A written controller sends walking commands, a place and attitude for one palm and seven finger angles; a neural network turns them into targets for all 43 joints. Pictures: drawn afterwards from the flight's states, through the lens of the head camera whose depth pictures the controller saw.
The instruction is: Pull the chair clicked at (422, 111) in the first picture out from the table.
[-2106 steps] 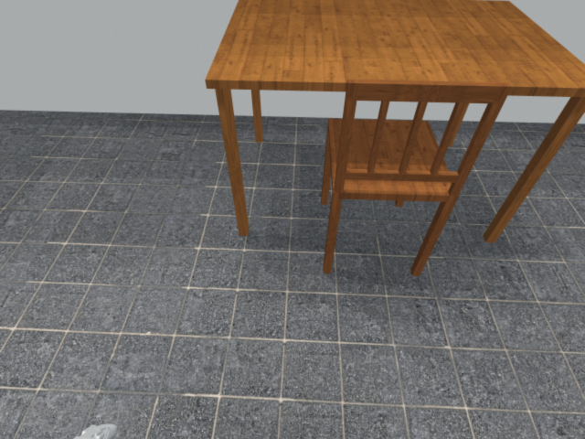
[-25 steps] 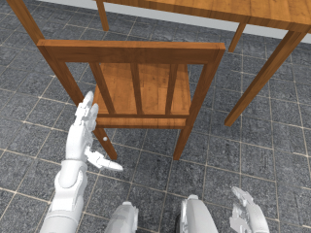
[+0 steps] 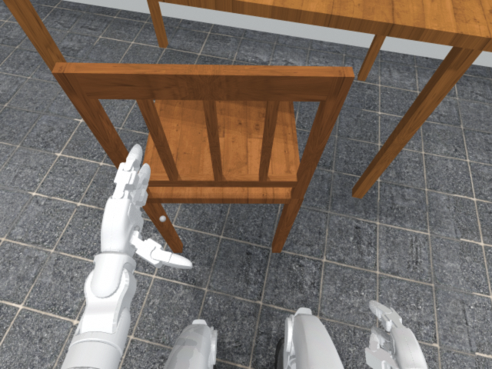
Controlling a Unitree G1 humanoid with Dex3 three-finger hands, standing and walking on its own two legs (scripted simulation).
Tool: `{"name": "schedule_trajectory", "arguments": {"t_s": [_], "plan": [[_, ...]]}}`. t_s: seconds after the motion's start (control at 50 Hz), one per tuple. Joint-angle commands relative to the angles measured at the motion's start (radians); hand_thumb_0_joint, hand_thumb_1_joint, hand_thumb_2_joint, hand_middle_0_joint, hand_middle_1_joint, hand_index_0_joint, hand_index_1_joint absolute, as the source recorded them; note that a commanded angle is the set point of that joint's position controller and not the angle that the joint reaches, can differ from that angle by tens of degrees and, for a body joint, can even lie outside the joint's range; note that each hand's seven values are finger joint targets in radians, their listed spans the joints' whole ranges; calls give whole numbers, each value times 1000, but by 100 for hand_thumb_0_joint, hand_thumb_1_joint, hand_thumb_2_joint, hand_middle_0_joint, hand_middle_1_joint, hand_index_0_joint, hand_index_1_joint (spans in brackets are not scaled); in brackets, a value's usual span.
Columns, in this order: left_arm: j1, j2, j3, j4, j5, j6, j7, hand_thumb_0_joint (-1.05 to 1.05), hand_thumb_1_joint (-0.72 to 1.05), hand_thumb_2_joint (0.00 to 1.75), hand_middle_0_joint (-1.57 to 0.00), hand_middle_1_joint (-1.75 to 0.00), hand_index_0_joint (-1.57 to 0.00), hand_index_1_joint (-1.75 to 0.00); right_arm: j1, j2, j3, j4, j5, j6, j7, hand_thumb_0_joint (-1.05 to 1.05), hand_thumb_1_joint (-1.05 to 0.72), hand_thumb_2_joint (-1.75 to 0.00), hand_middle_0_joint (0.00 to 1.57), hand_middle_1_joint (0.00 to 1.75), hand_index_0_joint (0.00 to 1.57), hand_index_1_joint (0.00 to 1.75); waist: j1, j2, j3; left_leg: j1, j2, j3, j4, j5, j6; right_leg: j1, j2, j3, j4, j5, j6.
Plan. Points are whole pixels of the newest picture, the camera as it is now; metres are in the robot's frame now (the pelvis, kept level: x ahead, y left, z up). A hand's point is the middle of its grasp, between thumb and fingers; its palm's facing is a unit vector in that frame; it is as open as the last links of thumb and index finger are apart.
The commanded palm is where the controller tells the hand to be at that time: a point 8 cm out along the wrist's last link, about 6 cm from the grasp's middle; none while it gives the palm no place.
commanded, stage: aim the fingers beside a spindle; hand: left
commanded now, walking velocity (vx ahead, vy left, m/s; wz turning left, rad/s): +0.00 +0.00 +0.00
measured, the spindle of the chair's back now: (214, 144) +0.49 +0.07 +0.01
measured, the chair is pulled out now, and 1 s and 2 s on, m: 0.16 0.16 0.16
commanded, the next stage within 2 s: push the fingers through the gap in 0.14 s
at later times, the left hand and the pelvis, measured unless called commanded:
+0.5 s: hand (160, 208) +0.36 +0.15 +0.02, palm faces -0.01 -1.00 -0.03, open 16.9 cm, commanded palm +0.34 +0.20 +0.02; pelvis +0.00 +0.00 +0.00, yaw +0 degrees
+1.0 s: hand (163, 182) +0.40 +0.15 +0.03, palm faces +0.02 -1.00 -0.04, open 16.9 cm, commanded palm +0.38 +0.20 +0.02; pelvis +0.00 +0.00 +0.00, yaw +0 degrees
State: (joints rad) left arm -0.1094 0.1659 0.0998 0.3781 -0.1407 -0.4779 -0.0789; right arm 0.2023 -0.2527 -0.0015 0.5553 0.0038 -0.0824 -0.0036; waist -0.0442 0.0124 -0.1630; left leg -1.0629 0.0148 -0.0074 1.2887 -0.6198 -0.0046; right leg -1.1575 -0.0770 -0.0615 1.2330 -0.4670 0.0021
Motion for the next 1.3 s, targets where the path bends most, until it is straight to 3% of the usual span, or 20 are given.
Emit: {"name": "schedule_trajectory", "arguments": {"t_s": [0.0,0.12,0.16,0.22,0.26,0.3,0.5,0.62,0.66,0.74,0.82,0.88,0.94,0.96,1.02,1.08,1.18,1.2,1.24,1.28], "plan": [[-157,118,58,-237,-13,-75,8,0,-50,30,-6,-8,-6,-8,14,-127,-59,-133,-2,-36,-8,0,-90,-90,20,30,20,30,10,14,-400,113,-31,-3,-197,346,10,413,41,31,-132,249,-29],[-127,76,14,-216,-21,-60,-11,0,-50,30,-6,-8,-6,-8,12,-129,-59,-137,3,-34,-7,0,-90,-90,20,30,20,30,-10,-25,-359,103,-29,-4,-194,315,13,390,43,25,-146,221,-24],[-144,106,39,-206,-20,-62,-10,0,-50,30,-6,-8,-6,-8,12,-135,-59,-131,3,-33,-12,0,-90,-90,20,30,20,30,-11,-28,-346,89,-29,-8,-190,306,14,378,44,26,-142,209,-26],[-148,112,46,-231,-20,-70,-12,0,-50,30,-6,-8,-6,-8,11,-132,-60,-133,2,-35,-12,0,-90,-90,20,30,20,30,-1,2,-371,104,-30,-5,-186,321,11,385,42,30,-135,223,-28],[-212,117,39,-237,-15,-75,-6,0,-50,30,-6,-8,-6,-8,7,-134,-58,-126,0,-36,-16,0,-90,-90,20,30,20,30,-16,6,-363,107,-28,-13,-181,316,12,351,42,24,-130,205,-27],[-247,111,33,-237,-10,-80,-2,0,-50,30,-6,-8,-6,-8,11,-132,-58,-119,-3,-38,-16,0,-90,-90,20,30,20,30,-14,33,-378,125,-28,-15,-180,325,9,341,42,22,-122,203,-29],[-343,126,58,-115,-7,-37,6,0,-50,30,-6,-8,-6,-8,27,-141,-53,-109,1,-21,-16,0,-90,-90,20,30,20,30,-22,-11,-395,98,-30,-15,-191,299,10,365,43,25,-136,190,-25],[-404,163,106,-73,-9,-58,13,0,-50,30,-6,-8,-6,-8,48,-140,-54,-93,-2,-17,-17,0,-90,-90,20,30,20,30,-26,-17,-424,93,-28,-6,-186,329,11,397,45,35,-137,240,-23],[-404,166,109,-66,-7,-65,9,0,-50,30,-6,-8,-6,-8,55,-140,-56,-92,-5,-17,-15,0,-90,-90,20,30,20,30,-20,34,-436,113,-27,-6,-189,362,6,389,44,30,-127,264,-28],[-389,153,107,-20,-13,-64,0,0,-50,30,-6,-8,-6,-8,71,-142,-60,-82,-2,-9,-7,0,-90,-90,20,30,20,30,-29,-7,-415,100,-24,-1,-191,363,6,401,47,32,-139,278,-25],[-476,148,97,3,-7,-73,1,0,-50,30,-6,-8,-6,-8,78,-144,-60,-70,-3,-6,-9,0,-90,-90,20,30,20,30,-47,-1,-407,97,-24,-1,-190,337,8,377,48,33,-143,250,-22],[-531,184,123,-8,1,-93,10,0,-50,30,-6,-8,-6,-8,85,-147,-62,-62,-7,-7,-11,0,-90,-90,20,30,20,30,-40,46,-431,125,-24,-7,-194,357,5,365,48,31,-136,249,-26],[-550,159,100,35,9,-96,15,0,-50,30,-6,-8,-6,-8,94,-148,-62,-54,-8,-4,-7,0,-90,-90,20,30,20,30,-49,23,-432,131,-22,-12,-195,365,3,358,50,26,-134,251,-26],[-575,163,101,45,12,-97,16,0,-50,30,-6,-8,-6,-8,97,-148,-63,-53,-9,-3,-7,0,-90,-90,20,30,20,30,-54,41,-434,134,-22,-12,-194,370,3,351,50,23,-131,252,-27],[-591,184,134,111,15,-89,25,0,-50,30,-6,-8,-6,-8,103,-152,-62,-46,-10,6,-5,0,-90,-90,20,30,20,30,-56,-4,-418,96,-24,-6,-194,338,6,365,51,30,-140,241,-23],[-649,221,162,143,26,-94,30,0,-50,30,-6,-8,-6,-8,111,-154,-58,-42,-13,13,-5,0,-90,-90,20,30,20,30,-56,15,-425,84,-27,-4,-192,324,7,363,50,34,-137,230,-24],[-748,218,163,204,33,-109,32,0,-50,30,-6,-8,-6,-8,125,-153,-56,-34,-18,19,-3,0,-90,-90,20,30,20,30,-77,22,-449,84,-28,-1,-181,320,11,355,54,39,-138,232,-20],[-766,250,184,230,37,-111,32,0,-50,30,-6,-8,-6,-8,130,-157,-56,-29,-18,21,-5,0,-90,-90,20,30,20,30,-77,11,-437,71,-25,-4,-181,315,9,351,53,38,-134,227,-21],[-816,229,165,264,42,-114,28,0,-50,30,-6,-8,-6,-8,135,-158,-56,-23,-19,23,-4,0,-90,-90,20,30,20,30,-92,21,-434,74,-25,-5,-178,307,11,328,54,37,-135,215,-21],[-855,258,186,289,46,-119,25,0,-50,30,-6,-8,-6,-8,150,-162,-56,-16,-24,26,-3,0,-90,-90,20,30,20,30,-91,47,-466,92,-24,-8,-171,329,10,320,55,36,-127,225,-22]]}}
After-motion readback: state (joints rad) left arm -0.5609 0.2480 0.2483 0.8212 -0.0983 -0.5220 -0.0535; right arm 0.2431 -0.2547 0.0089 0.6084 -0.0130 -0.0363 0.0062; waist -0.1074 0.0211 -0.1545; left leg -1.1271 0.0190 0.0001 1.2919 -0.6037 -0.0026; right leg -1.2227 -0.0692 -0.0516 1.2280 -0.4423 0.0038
